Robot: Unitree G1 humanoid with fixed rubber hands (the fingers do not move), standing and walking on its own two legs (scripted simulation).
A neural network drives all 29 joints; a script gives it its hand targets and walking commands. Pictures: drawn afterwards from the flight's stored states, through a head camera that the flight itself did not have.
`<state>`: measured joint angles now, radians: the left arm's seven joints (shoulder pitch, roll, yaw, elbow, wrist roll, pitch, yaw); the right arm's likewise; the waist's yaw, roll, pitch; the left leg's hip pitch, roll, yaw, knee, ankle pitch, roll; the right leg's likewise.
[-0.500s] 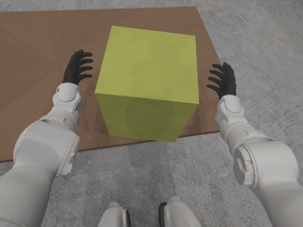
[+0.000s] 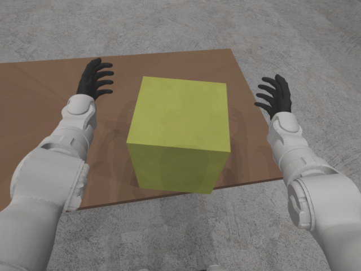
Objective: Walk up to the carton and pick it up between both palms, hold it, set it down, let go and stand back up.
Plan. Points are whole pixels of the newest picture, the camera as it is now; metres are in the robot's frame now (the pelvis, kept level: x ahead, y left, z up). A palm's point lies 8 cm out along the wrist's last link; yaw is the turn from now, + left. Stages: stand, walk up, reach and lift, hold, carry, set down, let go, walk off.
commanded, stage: set down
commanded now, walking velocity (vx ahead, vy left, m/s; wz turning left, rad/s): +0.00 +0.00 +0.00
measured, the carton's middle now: (179, 139) +0.46 -0.02 -0.04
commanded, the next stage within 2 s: none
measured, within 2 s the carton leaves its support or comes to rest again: neither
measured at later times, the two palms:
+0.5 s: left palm (78, 108) +0.44 +0.19 +0.11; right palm (275, 124) +0.40 -0.22 +0.09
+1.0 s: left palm (88, 140) +0.39 +0.18 +0.07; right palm (275, 152) +0.35 -0.21 +0.06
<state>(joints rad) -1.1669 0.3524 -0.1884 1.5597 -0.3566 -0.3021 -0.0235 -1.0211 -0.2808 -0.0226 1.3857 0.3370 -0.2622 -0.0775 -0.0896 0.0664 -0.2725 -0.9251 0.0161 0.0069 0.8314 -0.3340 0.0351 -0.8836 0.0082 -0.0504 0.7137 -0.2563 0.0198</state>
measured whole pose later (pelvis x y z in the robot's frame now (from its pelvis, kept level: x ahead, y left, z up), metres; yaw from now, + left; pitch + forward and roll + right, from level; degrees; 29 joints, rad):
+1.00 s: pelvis +0.01 -0.02 +0.03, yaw +1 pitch +11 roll -2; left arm -0.63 0.28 -0.03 1.14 -0.18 -0.32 -0.08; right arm -0.49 -0.13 0.03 1.02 0.28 -0.39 -0.18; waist -0.07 0.00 -0.12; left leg -0.52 0.01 0.00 0.59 -0.26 0.02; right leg -0.49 0.02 -0.04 0.49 -0.19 0.00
